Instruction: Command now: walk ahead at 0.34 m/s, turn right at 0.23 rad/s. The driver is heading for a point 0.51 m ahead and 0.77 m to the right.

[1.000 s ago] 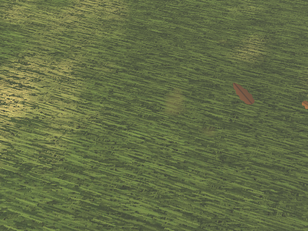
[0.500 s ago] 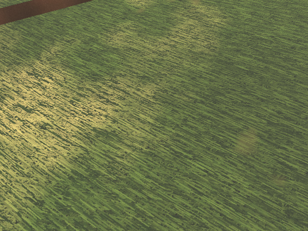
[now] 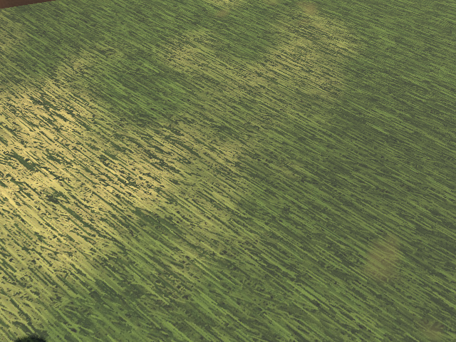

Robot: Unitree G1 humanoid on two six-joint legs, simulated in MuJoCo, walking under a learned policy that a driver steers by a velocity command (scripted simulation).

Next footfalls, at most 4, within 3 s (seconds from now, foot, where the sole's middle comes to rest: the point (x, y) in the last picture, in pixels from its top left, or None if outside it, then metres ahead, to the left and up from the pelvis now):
0.26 right None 0.26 -0.09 -0.78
0.78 left None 0.27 0.10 -0.78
1.24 right None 0.14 -0.07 -0.78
1.76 left None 0.30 0.03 -0.78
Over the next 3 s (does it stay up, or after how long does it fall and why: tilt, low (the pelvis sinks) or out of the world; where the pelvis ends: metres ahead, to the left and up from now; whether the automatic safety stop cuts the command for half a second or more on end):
stays up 0.38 -0.35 0.00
